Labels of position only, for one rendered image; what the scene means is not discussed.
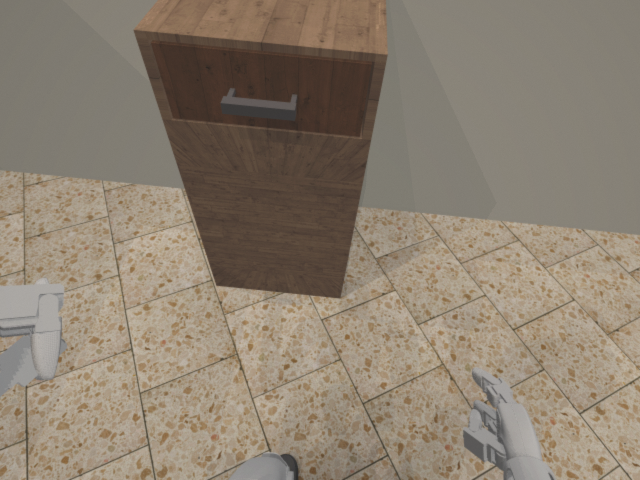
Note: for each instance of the cabinet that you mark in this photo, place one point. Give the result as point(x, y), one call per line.
point(275, 208)

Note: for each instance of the right robot hand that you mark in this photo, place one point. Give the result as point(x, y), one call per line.
point(510, 430)

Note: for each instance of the handle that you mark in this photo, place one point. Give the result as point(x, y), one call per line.
point(258, 108)

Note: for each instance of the robot left shin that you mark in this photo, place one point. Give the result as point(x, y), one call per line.
point(274, 455)

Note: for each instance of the drawer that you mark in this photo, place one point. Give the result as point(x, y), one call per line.
point(331, 92)

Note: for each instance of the robot right forearm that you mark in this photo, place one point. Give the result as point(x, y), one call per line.
point(527, 468)

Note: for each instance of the left robot hand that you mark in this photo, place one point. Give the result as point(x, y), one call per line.
point(30, 310)

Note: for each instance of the left robot thigh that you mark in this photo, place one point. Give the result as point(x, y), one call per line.
point(263, 468)

